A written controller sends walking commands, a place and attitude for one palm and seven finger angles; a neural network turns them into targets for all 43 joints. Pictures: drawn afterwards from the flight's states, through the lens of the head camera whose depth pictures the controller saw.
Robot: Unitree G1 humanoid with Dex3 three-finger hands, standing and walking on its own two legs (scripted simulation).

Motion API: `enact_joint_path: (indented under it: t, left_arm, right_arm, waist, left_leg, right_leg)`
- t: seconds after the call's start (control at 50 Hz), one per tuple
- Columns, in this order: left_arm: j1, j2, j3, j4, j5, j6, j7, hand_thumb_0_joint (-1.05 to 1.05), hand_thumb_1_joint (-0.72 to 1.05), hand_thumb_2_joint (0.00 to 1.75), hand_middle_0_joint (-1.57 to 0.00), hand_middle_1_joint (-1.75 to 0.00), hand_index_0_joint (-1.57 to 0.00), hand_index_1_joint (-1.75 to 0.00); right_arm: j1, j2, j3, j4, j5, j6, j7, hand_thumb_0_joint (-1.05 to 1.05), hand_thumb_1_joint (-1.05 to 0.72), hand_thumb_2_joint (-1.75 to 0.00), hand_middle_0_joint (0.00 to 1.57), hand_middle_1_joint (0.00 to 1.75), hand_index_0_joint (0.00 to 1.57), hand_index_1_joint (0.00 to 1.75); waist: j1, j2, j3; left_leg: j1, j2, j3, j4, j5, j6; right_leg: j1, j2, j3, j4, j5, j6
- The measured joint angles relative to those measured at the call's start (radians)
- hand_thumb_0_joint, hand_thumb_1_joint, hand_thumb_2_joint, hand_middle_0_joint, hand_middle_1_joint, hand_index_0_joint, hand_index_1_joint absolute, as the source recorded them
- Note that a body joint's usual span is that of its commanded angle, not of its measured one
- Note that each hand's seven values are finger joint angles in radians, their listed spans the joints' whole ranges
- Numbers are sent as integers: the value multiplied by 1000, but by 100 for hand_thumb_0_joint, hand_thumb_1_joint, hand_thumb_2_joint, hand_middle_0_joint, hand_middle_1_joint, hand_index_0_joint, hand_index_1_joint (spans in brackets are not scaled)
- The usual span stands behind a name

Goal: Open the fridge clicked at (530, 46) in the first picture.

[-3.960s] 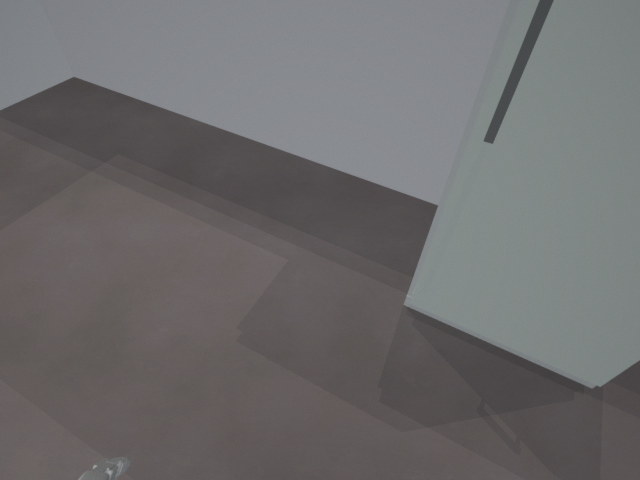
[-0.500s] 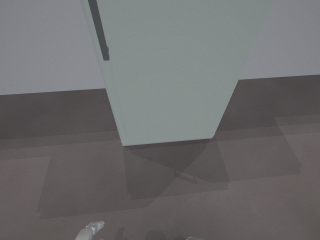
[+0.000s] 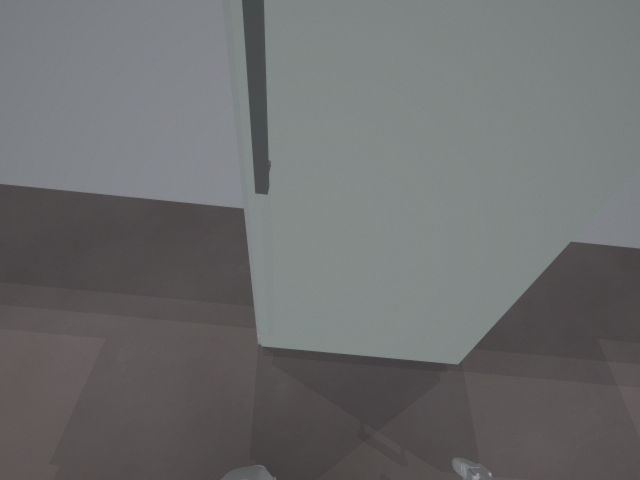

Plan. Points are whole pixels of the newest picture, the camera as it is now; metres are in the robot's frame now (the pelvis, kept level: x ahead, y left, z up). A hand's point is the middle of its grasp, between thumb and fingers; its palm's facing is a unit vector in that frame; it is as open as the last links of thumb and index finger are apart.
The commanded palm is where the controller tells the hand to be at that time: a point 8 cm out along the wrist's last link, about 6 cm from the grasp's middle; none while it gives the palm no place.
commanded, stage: come to a stop and stand still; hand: left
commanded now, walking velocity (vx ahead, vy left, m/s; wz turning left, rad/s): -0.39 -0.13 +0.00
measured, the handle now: (260, 74) +0.52 +0.15 +0.23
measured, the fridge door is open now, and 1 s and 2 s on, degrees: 0 0 0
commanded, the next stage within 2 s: look again from close up in 1.56 s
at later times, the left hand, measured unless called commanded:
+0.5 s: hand out of the picture +0.06 +0.12 -0.15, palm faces +0.00 -0.96 -0.27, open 7.4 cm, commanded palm none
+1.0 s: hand out of the picture -0.05 +0.09 -0.16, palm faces +0.07 -0.98 -0.18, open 7.3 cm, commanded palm none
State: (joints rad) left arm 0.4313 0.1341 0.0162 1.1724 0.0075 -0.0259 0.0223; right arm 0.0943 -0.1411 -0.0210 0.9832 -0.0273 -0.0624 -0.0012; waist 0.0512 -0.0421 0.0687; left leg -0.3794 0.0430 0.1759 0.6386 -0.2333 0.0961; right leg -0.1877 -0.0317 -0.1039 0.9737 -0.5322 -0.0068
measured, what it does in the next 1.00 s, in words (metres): steps on the spot: right foot, then left foot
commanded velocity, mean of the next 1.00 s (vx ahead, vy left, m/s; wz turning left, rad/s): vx -0.05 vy -0.02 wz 0.00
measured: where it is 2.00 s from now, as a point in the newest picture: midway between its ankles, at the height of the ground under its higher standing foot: outside the picture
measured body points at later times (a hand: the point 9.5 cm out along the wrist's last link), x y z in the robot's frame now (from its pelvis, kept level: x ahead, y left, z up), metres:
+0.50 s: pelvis +0.00 -0.06 +0.01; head +0.01 -0.10 +0.46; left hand +0.06 +0.17 -0.13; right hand +0.03 -0.29 -0.16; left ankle +0.06 +0.07 -0.71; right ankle -0.01 -0.17 -0.72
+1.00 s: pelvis -0.04 -0.08 +0.02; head -0.04 -0.08 +0.47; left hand -0.05 +0.14 -0.14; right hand -0.04 -0.30 -0.14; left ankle -0.05 +0.05 -0.72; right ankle -0.01 -0.17 -0.72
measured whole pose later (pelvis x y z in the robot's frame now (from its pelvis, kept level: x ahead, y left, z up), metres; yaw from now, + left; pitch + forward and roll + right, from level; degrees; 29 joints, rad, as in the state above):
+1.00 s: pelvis -0.04 -0.08 +0.02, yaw +0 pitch -2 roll +0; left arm 0.28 0.14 0.01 1.15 0.01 0.01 0.03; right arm 0.28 -0.13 -0.01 1.14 -0.02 0.01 -0.03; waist 0.02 0.00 0.02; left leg -0.12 0.04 0.06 0.40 -0.24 -0.02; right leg -0.18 0.01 -0.10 0.39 -0.18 -0.05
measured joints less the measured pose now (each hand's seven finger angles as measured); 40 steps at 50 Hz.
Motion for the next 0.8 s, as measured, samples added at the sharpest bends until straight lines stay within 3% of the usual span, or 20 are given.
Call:
enact_joint_path:
  t: [0.04,0.14,0.24,0.34,0.44,0.5,0.6,0.68,0.76,0.8]
  left_arm:
    - [-24,-2,3,-6,0,13,8,1,91,90,-20,-30,-20,-30]
    - [-106,-1,11,-69,4,47,18,1,91,90,-20,-30,-20,-30]
    - [-179,32,41,-129,15,78,21,0,91,90,-20,-30,-20,-30]
    - [-223,48,50,-162,14,85,18,0,91,90,-20,-30,-20,-30]
    - [-223,36,36,-175,18,54,16,0,91,90,-20,-30,-19,-30]
    - [-215,9,14,-164,22,48,13,0,91,90,-20,-30,-20,-30]
    - [-206,11,12,-149,16,38,20,1,93,90,-20,-30,-20,-30]
    - [-213,13,11,-141,12,27,18,1,94,90,-21,-30,-20,-30]
    - [-217,12,10,-119,1,24,18,0,94,90,-21,-30,-20,-30]
    - [-219,25,15,-101,-4,29,21,0,95,90,-21,-30,-20,-30]
  right_arm:
    - [22,12,11,20,6,8,-16,0,-91,-90,19,30,20,30]
    - [38,0,-7,49,25,31,-48,-3,-96,-90,20,30,20,30]
    - [51,-5,-18,59,12,68,-42,-2,-95,-90,20,30,20,30]
    - [71,-10,-33,58,0,84,-32,-1,-93,-90,20,30,20,30]
    - [101,-27,-47,56,6,92,-19,0,-91,-90,20,30,20,30]
    - [125,-41,-51,59,10,114,-15,0,-91,-90,20,30,20,30]
    - [161,-25,-39,84,11,116,-13,0,-92,-90,19,30,20,30]
    - [178,-14,-30,106,12,111,-18,0,-91,-90,19,30,20,30]
    - [186,-7,-15,128,13,90,-27,0,-91,-90,19,30,20,30]
    - [181,10,-6,147,11,83,-31,0,-91,-90,19,30,20,30]
  waist:
    - [-1,-5,6]
    - [-14,-6,21]
    - [-32,-4,17]
    - [-52,21,3]
    - [-62,63,-27]
    - [-74,103,-41]
    - [-75,87,-62]
    - [-68,81,-61]
    - [-63,81,-55]
    - [-51,49,-44]
  left_leg:
    - [47,-10,8,-52,5,-17]
    - [109,-27,17,-170,56,-9]
    - [97,-5,6,-170,62,-26]
    - [69,21,-3,-144,63,-53]
    - [14,42,-2,-64,35,-92]
    - [-13,22,-77,39,-159,-104]
    - [1,5,-129,175,-180,-114]
    - [78,13,-136,98,-185,-125]
    - [190,22,-144,-123,-70,-123]
    - [210,13,-138,-150,-64,-127]
  right_leg:
    - [-85,-10,37,100,31,14]
    - [-209,-48,85,-2,115,45]
    - [-277,-33,105,52,132,49]
    - [-219,-22,80,-47,115,41]
    - [-63,-17,53,-377,170,22]
    - [-58,1,40,-386,193,-13]
    - [-33,13,30,-459,247,-38]
    - [-38,33,9,-478,265,-51]
    - [-55,53,-22,-463,264,-52]
    - [-42,45,-17,-478,278,-52]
